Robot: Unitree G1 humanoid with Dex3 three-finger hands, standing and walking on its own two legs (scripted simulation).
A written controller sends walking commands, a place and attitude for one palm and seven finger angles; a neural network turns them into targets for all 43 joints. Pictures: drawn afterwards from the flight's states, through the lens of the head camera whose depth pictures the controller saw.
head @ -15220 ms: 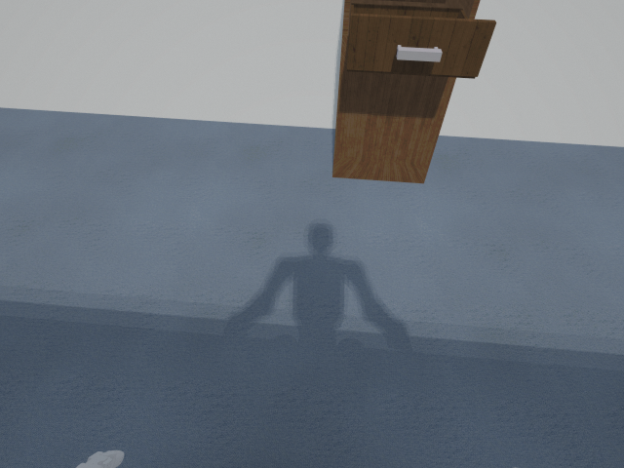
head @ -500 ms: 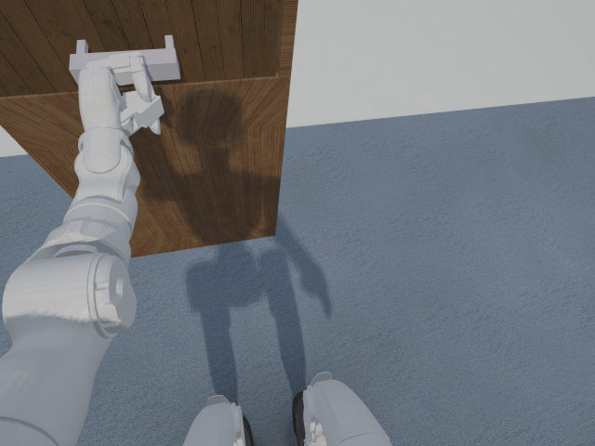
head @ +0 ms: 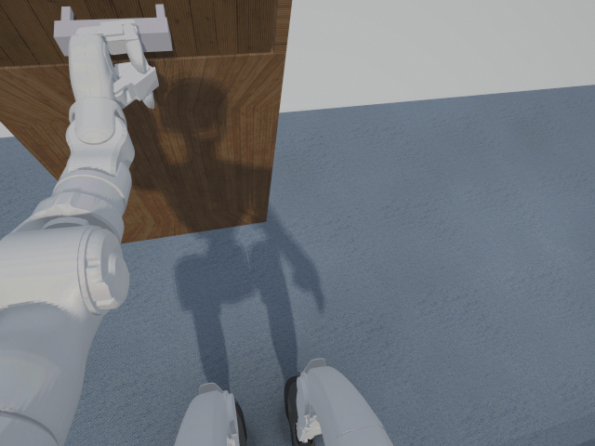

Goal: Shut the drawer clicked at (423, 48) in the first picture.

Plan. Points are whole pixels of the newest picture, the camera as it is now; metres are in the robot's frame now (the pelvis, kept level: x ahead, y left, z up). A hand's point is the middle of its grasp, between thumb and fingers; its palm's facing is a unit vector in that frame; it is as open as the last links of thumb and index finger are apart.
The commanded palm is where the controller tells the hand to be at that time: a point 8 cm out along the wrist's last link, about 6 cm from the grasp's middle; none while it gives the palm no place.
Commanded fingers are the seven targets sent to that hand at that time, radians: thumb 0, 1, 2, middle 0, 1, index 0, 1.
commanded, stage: pull the fist back off the drawer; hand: left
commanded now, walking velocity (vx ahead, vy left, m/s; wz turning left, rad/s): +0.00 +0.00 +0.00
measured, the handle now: (115, 24) +0.65 +0.13 +0.09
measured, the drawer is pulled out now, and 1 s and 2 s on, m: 0.00 0.00 0.00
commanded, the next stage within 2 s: draw the hand back to the body in 0.42 s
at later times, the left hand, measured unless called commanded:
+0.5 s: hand (146, 85) +0.56 +0.10 +0.08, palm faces +0.06 -1.00 -0.04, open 3.2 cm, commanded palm +0.52 +0.14 +0.09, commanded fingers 0.00 0.90 0.90 -1.40 -1.60 -1.40 -1.60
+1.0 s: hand (68, 154) +0.42 +0.15 +0.15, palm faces +0.04 -1.00 -0.04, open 3.3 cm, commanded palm +0.38 +0.20 +0.16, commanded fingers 0.00 0.90 0.90 -1.40 -1.60 -1.40 -1.60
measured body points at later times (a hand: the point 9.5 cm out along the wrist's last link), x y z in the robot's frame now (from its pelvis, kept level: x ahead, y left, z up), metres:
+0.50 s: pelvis +0.04 +0.00 +0.02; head +0.18 +0.00 +0.45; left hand +0.55 +0.15 +0.08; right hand +0.03 -0.26 -0.10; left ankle +0.02 +0.08 -0.65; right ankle +0.05 -0.10 -0.65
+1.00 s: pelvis +0.06 -0.01 +0.06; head +0.10 -0.02 +0.51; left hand +0.41 +0.20 +0.15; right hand +0.21 -0.25 -0.04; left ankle +0.02 +0.08 -0.65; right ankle +0.05 -0.10 -0.65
